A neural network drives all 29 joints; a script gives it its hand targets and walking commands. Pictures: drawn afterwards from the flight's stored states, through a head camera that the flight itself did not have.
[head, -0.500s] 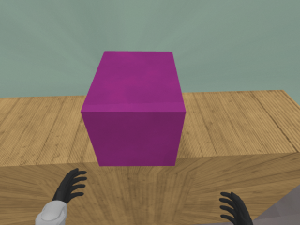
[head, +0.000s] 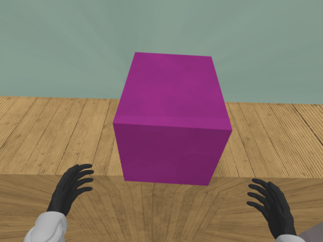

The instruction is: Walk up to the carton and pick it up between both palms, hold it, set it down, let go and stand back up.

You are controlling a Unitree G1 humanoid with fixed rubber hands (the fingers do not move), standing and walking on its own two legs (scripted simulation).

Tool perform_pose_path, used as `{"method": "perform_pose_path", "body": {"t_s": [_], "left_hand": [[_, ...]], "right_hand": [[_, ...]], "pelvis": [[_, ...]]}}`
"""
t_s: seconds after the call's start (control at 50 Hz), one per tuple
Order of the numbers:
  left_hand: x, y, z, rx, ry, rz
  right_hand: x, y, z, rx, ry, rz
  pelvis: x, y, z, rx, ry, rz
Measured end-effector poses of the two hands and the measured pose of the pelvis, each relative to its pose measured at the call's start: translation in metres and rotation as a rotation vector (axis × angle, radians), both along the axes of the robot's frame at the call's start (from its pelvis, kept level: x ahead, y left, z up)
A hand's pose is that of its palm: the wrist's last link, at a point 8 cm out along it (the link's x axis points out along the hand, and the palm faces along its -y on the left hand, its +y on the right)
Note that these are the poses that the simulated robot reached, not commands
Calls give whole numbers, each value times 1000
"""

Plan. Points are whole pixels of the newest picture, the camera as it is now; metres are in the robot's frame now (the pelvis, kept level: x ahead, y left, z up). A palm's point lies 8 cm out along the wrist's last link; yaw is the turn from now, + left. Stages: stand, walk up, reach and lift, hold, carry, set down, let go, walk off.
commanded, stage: reach and lift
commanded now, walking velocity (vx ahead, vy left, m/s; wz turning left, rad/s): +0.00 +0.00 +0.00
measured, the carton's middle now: (169, 115) +0.44 +0.02 +0.09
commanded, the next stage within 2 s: none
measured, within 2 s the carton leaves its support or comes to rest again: neither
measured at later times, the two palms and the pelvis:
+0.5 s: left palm (65, 178) +0.21 +0.23 +0.10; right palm (289, 204) +0.20 -0.22 +0.11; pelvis -0.01 +0.00 +0.00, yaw -1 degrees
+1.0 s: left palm (72, 143) +0.28 +0.23 +0.14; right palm (282, 161) +0.28 -0.22 +0.14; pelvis -0.02 -0.02 +0.00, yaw +2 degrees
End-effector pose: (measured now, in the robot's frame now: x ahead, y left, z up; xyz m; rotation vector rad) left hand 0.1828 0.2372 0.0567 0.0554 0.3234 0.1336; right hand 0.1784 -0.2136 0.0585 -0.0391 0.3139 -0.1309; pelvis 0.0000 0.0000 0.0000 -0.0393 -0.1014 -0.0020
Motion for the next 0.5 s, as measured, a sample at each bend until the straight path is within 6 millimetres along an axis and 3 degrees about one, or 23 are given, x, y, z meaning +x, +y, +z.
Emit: {"method": "perform_pose_path", "body": {"t_s": [0.16, 0.5], "left_hand": [[1, -4, 8, -23, -48, -5], [32, -7, 46, -23, -87, -3]], "right_hand": [[0, -2, 18, 10, -62, 8], [21, -4, 49, 30, -132, 15]], "pelvis": [[-1, 3, -1, 0, -3, 4], [-12, -3, 0, 10, -12, -8]]}}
